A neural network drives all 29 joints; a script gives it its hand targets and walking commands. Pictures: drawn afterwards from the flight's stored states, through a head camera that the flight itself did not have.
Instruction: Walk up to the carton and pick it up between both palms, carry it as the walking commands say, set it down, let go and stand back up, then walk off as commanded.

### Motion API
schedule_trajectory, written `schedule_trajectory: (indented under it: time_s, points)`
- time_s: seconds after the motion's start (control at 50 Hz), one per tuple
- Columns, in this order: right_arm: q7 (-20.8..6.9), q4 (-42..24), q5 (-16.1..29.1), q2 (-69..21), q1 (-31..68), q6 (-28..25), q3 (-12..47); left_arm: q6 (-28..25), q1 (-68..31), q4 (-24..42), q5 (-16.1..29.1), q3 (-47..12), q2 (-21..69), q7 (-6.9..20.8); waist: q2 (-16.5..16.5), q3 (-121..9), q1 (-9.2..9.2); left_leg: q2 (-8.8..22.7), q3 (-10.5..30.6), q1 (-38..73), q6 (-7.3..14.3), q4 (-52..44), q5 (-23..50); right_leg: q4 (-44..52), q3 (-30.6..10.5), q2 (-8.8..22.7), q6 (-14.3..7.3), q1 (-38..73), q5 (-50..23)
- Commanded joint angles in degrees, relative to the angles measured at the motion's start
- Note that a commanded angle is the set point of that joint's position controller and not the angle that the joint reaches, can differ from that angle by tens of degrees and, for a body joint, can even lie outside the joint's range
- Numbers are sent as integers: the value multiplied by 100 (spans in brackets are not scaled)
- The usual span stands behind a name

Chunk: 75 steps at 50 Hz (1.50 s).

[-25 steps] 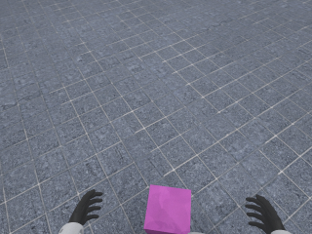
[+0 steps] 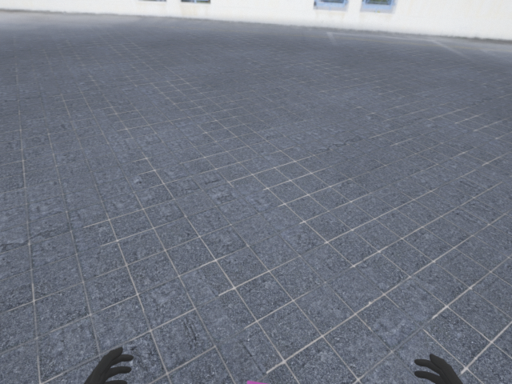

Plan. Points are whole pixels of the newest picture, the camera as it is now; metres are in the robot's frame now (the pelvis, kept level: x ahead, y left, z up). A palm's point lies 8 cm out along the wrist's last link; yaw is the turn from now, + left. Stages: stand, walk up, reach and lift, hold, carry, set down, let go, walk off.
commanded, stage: stand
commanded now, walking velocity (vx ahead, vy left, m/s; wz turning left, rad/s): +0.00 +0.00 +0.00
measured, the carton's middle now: out of the picture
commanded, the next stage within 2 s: walk off in 1.30 s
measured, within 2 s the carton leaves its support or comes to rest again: neither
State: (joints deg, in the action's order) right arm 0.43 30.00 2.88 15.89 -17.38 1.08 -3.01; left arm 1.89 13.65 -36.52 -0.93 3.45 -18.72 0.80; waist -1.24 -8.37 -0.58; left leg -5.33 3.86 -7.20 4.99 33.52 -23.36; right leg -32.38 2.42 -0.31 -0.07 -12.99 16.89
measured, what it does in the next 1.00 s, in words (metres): stands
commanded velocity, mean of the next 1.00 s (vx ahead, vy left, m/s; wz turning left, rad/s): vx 0.00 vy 0.00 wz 0.00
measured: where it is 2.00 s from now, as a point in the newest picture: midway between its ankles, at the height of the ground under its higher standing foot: outside the picture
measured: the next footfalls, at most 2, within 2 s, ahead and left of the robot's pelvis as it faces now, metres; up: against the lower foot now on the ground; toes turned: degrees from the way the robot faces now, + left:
none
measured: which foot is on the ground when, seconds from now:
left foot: down 0.00-1.00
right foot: down 0.00-1.00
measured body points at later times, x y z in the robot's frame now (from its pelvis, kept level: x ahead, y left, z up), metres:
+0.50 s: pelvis -0.01 -0.01 +0.00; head -0.08 +0.01 +0.45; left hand +0.13 +0.27 -0.08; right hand +0.12 -0.29 -0.06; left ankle -0.06 +0.07 -0.73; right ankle +0.01 -0.13 -0.73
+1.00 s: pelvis -0.03 -0.02 +0.00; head -0.08 +0.00 +0.45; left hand +0.10 +0.27 -0.09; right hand +0.09 -0.29 -0.07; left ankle -0.06 +0.07 -0.73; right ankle +0.01 -0.13 -0.73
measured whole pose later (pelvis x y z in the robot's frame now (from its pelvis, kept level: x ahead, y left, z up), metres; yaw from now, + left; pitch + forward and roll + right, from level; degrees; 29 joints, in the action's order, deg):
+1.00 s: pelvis -0.03 -0.02 +0.00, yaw +0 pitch -5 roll -1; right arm 0.9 35.9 2.9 15.9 -18.6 0.2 -3.0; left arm 0.7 14.6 -41.6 -0.9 3.5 -18.1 0.3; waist -1.2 -3.3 -0.6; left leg -5.3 3.8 -6.8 4.0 32.7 -20.7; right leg -32.4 2.4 -0.3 -0.8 -13.0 14.7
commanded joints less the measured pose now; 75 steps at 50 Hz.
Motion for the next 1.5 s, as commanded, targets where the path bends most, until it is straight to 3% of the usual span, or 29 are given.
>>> schedule_trajectory:
  time_s: [0.0, 0.06, 0.08, 0.14, 0.16, 0.22, 0.28, 0.36, 0.38, 0.42, 0.44, 0.5, 0.52, 0.58, 0.72, 0.74, 0.78, 0.84, 0.9, 0.96, 0.98, 1.1, 1.18, 1.22, 1.3, 1.38, 1.4, 1.44, 1.48]
  points:
    - [156, -198, -537, 1371, 320, -375, -307, -485, -269, 7, 1, 357, -1029, -73, 423, 588, 181, 1004, 737, -864, -426, -905, 3488, 263, -723, 506, -274, 391, -2057]
    - [126, -144, -559, 1386, 205, -447, -337, -431, -440, 11, -38, 349, -980, -80, 659, 489, 93, 1006, 798, -782, -371, -1022, 2969, 294, -681, 504, -218, 335, -1578]
    - [142, -143, -576, 1434, 449, -384, -336, -451, -344, -23, 11, 329, -952, -58, 427, 525, 257, 988, 781, -843, -365, -938, 3048, 354, -652, 482, -222, 295, -1672]
    - [140, -93, -598, 1454, 349, -441, -345, -484, -475, -42, -52, 340, -1009, -116, 478, 657, 140, 1051, 831, -766, -457, -1016, 3329, 304, -671, 483, -284, 164, -1678]
    - [127, -105, -552, 1395, 324, -443, -334, -462, -353, -78, -53, 357, -975, -115, 735, 453, 153, 971, 735, -710, -371, -861, 3275, 314, -650, 510, -276, 311, -1847]
    - [113, -6, -556, 1391, 277, -456, -274, -492, -313, -134, 2, 290, -1029, -99, 356, 513, 139, 958, 715, -770, -322, -991, 2958, 319, -727, 592, -394, 343, -1849]
    - [139, 73, -571, 1434, 329, -457, -297, -477, -223, -182, -14, 343, -1021, -101, 597, 813, 214, 1033, 932, -892, -260, -965, 2579, 471, -812, 564, -358, 165, -1408]
    - [113, 85, -552, 1433, 297, -450, -301, -519, -292, -182, -12, 341, -1065, -85, 313, 628, 168, 1016, 928, -794, -219, -997, 2588, 471, -795, 557, -342, 234, -1621]
    - [131, 122, -525, 1424, 240, -471, -284, -527, -314, -178, 22, 327, -961, -79, 684, 705, 139, 1053, 857, -801, -380, -954, 2916, 403, -769, 563, -367, 119, -1716]
    - [119, 141, -553, 1525, 242, -476, -328, -491, -377, -171, -23, 347, -1117, -92, 327, 720, 131, 990, 852, -990, -370, -935, 3044, 418, -711, 532, -302, 392, -1991]
    - [133, 142, -545, 1413, 219, -477, -294, -536, -168, -239, 11, 339, -997, -102, 533, 782, 161, 988, 856, -977, -334, -970, 2772, 437, -805, 623, -353, 477, -1874]
    - [143, 222, -535, 1350, 197, -491, -289, -505, -238, -282, -7, 334, -997, -103, 273, 756, 168, 1014, 915, -813, -363, -1051, 2727, 360, -784, 619, -384, 273, -1714]
    - [135, 180, -536, 1449, 282, -474, -318, -492, -268, -372, -64, 279, -986, -99, 353, 925, 123, 961, 987, -915, -227, -992, 2180, 573, -957, 622, -381, 165, -1382]
    - [130, 230, -520, 1437, 248, -494, -289, -540, -286, -276, -13, 309, -1010, -106, 702, 774, 143, 1048, 970, -873, -315, -994, 2670, 544, -821, 604, -399, 371, -1707]
    - [123, 355, -527, 1423, 283, -474, -279, -545, -296, -382, -57, 311, -1050, -116, 222, 1032, 190, 912, 899, -1026, -206, -999, 2166, 612, -863, 608, -341, 419, -1601]
    - [154, 406, -543, 1432, 227, -435, -282, -546, -236, -454, 1, 281, -1060, -113, 507, 1118, 154, 1007, 879, -988, -271, -1097, 2347, 503, -838, 642, -417, 237, -1599]
    - [161, 358, -483, 1423, 224, -497, -292, -541, -173, -484, -17, 273, -968, -100, 433, 775, 122, 1156, 1064, -901, -386, -888, 2899, 440, -858, 656, -356, 527, -1836]
    - [127, 411, -495, 1324, 345, -492, -229, -539, -329, -443, -48, 286, -1038, -130, 396, 947, 108, 902, 873, -908, -183, -1012, 1965, 637, -950, 625, -397, 383, -1625]
    - [120, 539, -468, 1434, 226, -471, -263, -541, -279, -479, -18, 319, -1128, -97, 565, 926, 99, 964, 937, -864, -238, -1126, 2290, 602, -814, 561, -353, 373, -1652]
    - [105, 498, -490, 1439, 271, -454, -263, -549, -224, -564, -13, 249, -1009, -107, 416, 972, 138, 881, 744, -816, -178, -1051, 1994, 737, -826, 611, -292, 329, -1467]
    - [81, 585, -471, 1380, 240, -453, -304, -567, -338, -533, -56, 277, -1067, -124, 52, 1176, 106, 860, 839, -983, -178, -1032, 1802, 853, -878, 604, -280, 325, -1396]
    - [102, 603, -496, 1361, 345, -483, -245, -569, -331, -575, 20, 254, -1044, -91, 446, 908, 86, 989, 945, -807, -108, -1246, 1380, 869, -956, 672, -349, 377, -1137]
    - [68, 698, -497, 1446, 251, -465, -295, -610, -392, -687, -60, 238, -1013, -108, 68, 1389, 68, 937, 930, -999, -103, -1093, 1360, 939, -1107, 718, -385, 84, -929]
    - [63, 736, -514, 1367, 422, -465, -231, -568, -367, -684, 28, 277, -1145, -93, 429, 1335, 156, 867, 854, -1079, -95, -1203, 1072, 1045, -1095, 742, -365, 139, -832]
    - [91, 795, -468, 1411, 313, -448, -225, -574, -303, -698, -33, 307, -1129, -75, 141, 1059, 180, 909, 806, -827, -135, -1205, 1570, 957, -892, 641, -293, 420, -1213]
    - [73, 829, -500, 1466, 334, -457, -279, -543, -401, -657, -32, 265, -1075, -97, 190, 1220, 136, 915, 874, -950, -93, -1124, 1770, 750, -867, 648, -370, 430, -1393]
    - [80, 770, -474, 1521, 395, -458, -266, -566, -337, -672, -1, 261, -1031, -116, 497, 795, 135, 971, 872, -769, -88, -1143, 1602, 820, -1012, 744, -366, 636, -1373]
    - [88, 834, -478, 1445, 351, -431, -226, -544, -378, -701, 15, 252, -1169, -109, 64, 1271, 200, 950, 906, -869, -91, -1221, 1560, 934, -1037, 748, -327, 434, -1330]
    - [55, 829, -466, 1429, 340, -387, -228, -493, -327, -750, 31, 226, -1054, -119, 234, 1127, 168, 930, 733, -770, -133, -1142, 1433, 1035, -1050, 715, -359, 446, -1215]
